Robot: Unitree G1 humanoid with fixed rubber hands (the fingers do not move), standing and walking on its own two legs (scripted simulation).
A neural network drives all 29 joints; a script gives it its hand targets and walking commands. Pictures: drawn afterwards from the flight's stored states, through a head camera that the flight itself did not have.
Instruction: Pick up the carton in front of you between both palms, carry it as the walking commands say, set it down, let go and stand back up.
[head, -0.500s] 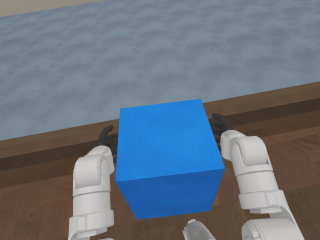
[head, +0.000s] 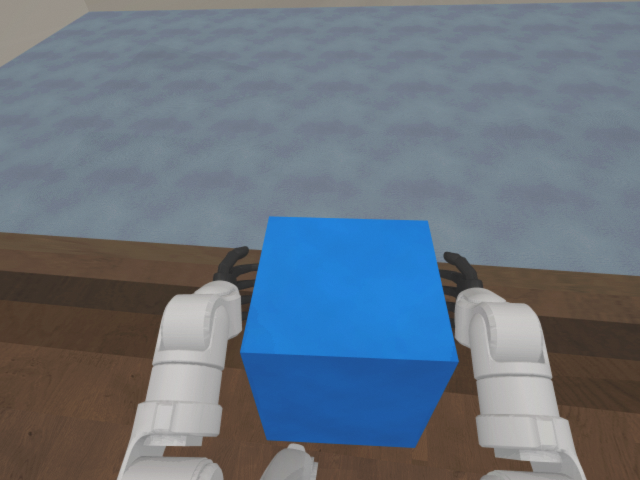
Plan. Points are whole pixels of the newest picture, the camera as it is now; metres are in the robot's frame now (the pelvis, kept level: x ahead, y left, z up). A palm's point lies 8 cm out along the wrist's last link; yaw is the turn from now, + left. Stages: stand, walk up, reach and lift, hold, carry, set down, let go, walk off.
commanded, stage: carry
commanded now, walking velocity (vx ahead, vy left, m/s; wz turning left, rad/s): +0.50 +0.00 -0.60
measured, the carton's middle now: (343, 335) +0.33 +0.03 +0.00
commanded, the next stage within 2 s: none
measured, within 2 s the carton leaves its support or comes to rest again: neither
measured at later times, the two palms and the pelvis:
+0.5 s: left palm (350, 211) +0.71 +0.04 -0.13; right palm (489, 248) +0.62 -0.24 -0.12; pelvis +0.35 +0.01 -0.20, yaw -15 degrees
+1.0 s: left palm (414, 188) +1.04 -0.14 -0.32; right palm (512, 222) +0.91 -0.41 -0.33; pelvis +0.68 -0.13 -0.38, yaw -26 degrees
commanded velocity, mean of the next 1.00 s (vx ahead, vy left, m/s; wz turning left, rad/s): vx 0.50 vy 0.00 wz -0.29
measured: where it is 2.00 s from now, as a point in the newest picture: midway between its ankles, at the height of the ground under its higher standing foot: (417, 300)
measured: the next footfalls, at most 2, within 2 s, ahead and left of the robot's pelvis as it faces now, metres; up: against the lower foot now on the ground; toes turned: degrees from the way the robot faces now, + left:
left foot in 0.22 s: +0.30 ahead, +0.09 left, -0.17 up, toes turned -10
right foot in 0.68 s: +0.64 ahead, -0.15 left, -0.35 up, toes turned -24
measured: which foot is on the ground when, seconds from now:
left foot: up 0.00-0.20, down 0.22-0.64, up 0.66-1.00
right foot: down 0.00-0.22, up 0.24-0.66, down 0.68-1.00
